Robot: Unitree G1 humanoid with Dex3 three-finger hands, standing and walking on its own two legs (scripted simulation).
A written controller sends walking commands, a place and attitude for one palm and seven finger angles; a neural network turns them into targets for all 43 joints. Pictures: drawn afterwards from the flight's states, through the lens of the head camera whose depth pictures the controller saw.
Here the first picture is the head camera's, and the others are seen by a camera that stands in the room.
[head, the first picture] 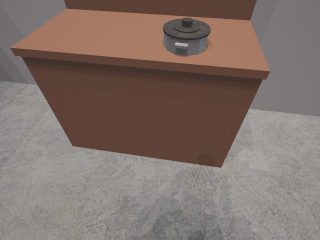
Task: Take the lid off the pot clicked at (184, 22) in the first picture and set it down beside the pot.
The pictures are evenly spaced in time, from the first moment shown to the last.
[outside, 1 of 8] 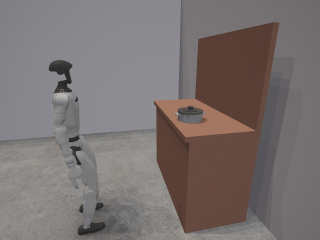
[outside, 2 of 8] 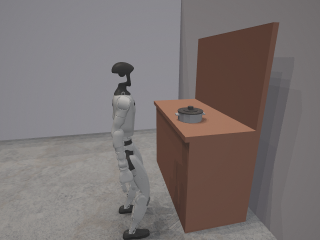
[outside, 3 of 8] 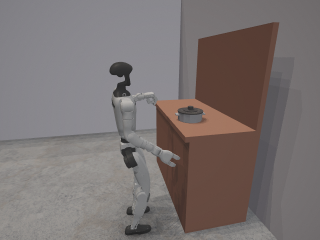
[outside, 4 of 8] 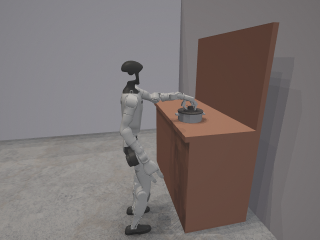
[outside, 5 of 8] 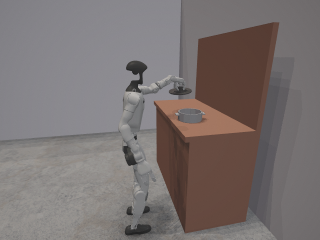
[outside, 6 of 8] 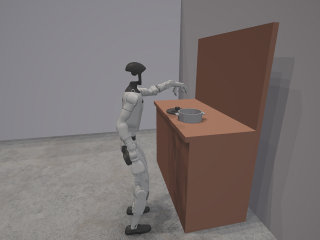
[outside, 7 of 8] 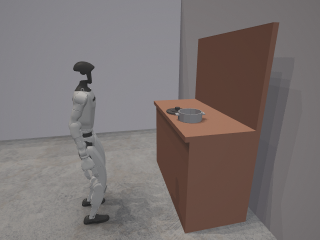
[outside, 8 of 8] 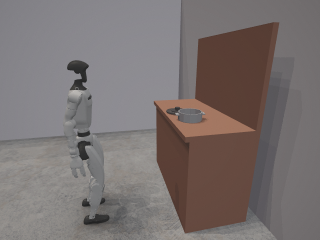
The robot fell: no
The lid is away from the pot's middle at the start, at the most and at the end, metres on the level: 0.00 0.24 0.24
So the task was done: yes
